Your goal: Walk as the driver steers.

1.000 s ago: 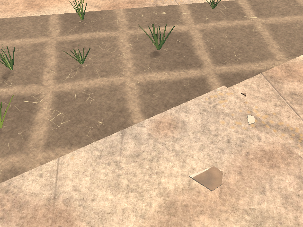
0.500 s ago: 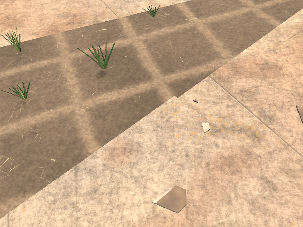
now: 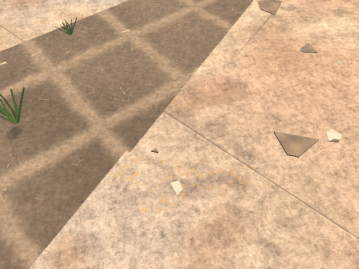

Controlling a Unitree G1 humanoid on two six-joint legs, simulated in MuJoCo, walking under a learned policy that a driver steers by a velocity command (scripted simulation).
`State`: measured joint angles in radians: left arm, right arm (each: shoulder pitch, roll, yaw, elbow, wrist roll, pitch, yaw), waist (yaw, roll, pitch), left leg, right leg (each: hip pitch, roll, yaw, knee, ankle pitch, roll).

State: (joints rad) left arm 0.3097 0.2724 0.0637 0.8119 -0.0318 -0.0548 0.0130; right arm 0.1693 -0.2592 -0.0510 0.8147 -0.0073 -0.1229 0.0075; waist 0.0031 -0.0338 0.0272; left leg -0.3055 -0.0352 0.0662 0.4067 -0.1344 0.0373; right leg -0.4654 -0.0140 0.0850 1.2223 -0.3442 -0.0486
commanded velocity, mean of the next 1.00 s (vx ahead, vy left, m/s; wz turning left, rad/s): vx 0.50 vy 0.00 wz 0.05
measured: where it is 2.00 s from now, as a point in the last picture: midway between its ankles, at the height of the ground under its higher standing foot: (179, 134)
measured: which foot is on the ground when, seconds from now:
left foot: down 0.00-0.36, up 0.38-0.92, down 0.94-1.00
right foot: up 0.00-0.34, down 0.36-0.94, up 0.96-1.00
